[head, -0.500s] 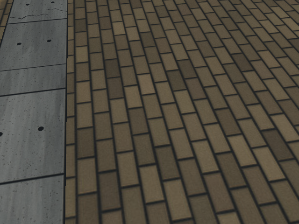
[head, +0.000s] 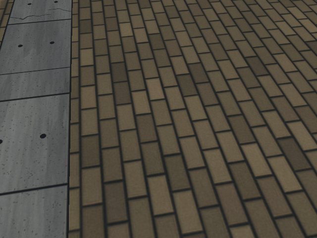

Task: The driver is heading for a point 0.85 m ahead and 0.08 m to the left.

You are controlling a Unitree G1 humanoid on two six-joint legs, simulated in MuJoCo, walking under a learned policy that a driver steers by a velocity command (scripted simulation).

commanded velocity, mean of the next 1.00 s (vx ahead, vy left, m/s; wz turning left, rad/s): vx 0.05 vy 0.00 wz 0.00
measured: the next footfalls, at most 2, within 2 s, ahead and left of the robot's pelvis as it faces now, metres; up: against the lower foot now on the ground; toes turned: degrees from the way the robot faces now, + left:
left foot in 1.42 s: +0.32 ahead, +0.04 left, +0.00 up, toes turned +2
right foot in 1.70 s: +0.26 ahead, -0.15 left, +0.00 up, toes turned -2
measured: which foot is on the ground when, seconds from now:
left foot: down 0.00-1.00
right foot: down 0.00-1.00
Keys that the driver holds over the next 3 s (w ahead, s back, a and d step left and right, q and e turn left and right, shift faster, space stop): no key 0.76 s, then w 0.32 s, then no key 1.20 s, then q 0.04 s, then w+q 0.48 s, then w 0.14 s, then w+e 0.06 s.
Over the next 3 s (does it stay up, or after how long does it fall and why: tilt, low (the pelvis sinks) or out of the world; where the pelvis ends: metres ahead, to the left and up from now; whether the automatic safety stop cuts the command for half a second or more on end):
stays up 0.49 0.07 0.00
